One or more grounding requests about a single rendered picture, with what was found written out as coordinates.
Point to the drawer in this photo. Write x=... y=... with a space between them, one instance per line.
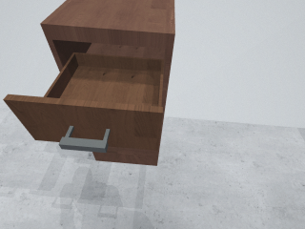
x=93 y=93

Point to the handle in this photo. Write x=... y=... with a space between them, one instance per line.
x=84 y=144

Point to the cabinet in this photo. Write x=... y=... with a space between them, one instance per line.
x=133 y=28

